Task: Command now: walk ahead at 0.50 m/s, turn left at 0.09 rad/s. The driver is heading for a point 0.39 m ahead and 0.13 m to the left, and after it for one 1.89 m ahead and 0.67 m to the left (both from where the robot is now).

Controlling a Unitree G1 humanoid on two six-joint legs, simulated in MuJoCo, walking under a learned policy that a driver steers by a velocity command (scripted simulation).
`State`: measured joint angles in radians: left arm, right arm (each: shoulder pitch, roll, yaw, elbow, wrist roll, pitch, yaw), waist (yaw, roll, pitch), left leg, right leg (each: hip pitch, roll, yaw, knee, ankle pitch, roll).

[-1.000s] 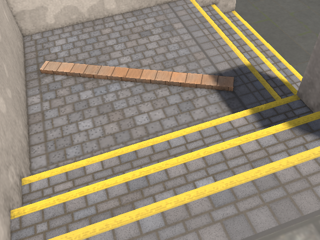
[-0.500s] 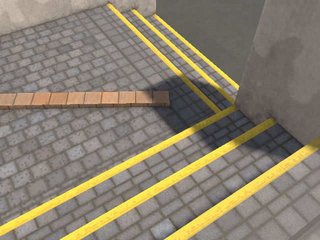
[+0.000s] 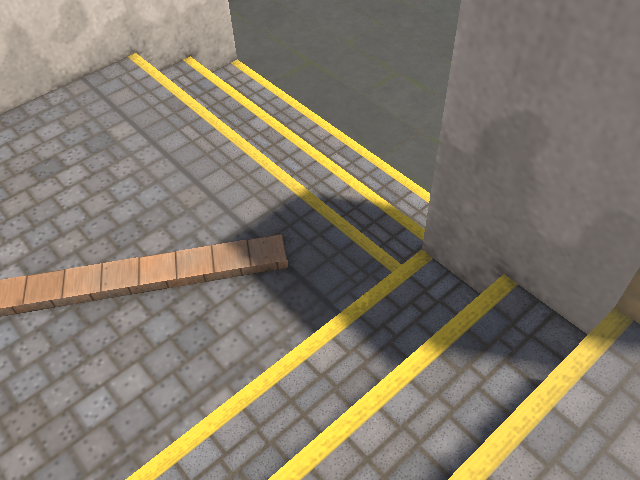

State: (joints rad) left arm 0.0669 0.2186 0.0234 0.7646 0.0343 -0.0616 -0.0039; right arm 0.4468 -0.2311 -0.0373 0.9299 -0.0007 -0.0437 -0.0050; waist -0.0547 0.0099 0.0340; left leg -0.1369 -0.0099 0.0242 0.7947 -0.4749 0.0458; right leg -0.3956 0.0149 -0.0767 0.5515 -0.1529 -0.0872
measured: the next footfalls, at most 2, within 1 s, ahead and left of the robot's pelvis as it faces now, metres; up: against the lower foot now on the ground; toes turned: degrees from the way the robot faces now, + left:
left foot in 0.58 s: +0.37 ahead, +0.15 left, -0.15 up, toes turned +21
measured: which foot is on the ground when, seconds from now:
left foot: up 0.00-0.56, down 0.58-1.00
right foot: down 0.00-0.58, up 0.60-1.00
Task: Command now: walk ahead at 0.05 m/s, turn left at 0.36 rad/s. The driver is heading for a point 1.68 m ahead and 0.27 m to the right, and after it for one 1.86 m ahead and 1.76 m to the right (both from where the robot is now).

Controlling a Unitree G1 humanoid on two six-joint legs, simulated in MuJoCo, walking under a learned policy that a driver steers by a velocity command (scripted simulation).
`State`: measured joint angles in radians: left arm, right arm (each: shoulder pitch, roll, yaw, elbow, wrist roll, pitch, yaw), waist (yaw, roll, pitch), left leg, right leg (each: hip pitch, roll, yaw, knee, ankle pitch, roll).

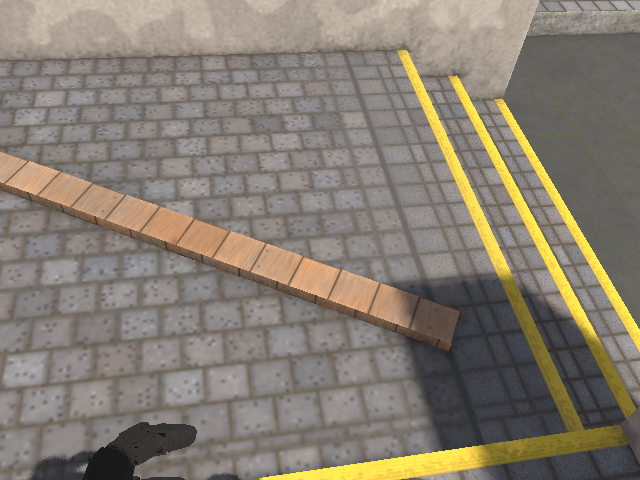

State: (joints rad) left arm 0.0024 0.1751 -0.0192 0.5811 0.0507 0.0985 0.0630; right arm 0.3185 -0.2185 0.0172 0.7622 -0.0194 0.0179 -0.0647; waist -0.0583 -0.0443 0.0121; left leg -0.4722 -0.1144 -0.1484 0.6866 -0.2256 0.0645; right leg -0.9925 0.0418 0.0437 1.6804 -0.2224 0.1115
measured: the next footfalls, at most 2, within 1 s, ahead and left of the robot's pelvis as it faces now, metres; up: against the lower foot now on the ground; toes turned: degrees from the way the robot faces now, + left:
right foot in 0.18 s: +0.11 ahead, -0.15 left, +0.00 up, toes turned +6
left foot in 0.90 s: -0.10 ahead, +0.12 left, +0.15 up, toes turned +4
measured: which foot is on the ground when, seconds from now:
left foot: down 0.00-0.18, up 0.20-0.88, down 0.90-1.00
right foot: up 0.00-0.16, down 0.18-0.90, up 0.92-1.00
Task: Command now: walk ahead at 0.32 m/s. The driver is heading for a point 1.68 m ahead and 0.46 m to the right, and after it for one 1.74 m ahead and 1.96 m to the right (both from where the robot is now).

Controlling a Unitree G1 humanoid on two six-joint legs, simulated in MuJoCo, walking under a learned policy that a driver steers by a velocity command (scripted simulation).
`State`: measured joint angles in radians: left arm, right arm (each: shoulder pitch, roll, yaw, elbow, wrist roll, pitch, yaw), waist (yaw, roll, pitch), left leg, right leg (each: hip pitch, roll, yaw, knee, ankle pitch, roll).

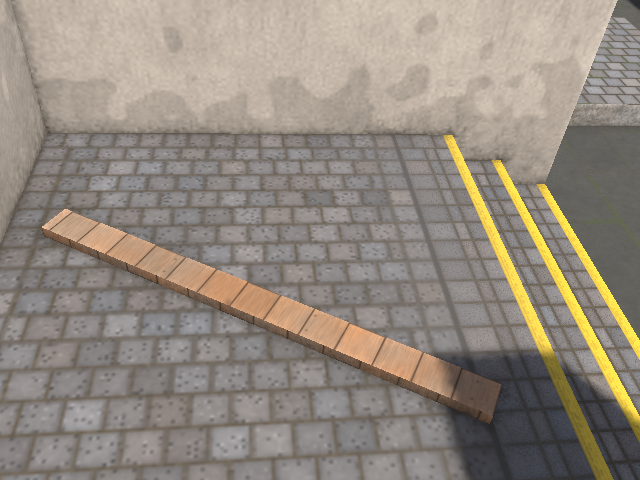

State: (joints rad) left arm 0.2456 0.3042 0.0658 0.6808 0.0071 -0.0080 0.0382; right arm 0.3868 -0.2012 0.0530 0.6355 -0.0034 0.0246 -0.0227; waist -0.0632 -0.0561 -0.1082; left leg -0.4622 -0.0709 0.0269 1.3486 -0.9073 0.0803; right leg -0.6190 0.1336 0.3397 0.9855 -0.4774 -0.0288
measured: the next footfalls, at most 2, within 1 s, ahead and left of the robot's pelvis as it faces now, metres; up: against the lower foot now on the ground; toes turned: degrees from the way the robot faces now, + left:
right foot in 0.44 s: +0.19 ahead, +0.00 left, -0.15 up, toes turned -1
left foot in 0.86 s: +0.47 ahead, +0.20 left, -0.30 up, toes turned -20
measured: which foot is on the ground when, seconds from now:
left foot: down 0.00-0.44, up 0.46-0.84, down 0.86-1.00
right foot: up 0.00-0.42, down 0.44-0.86, up 0.88-1.00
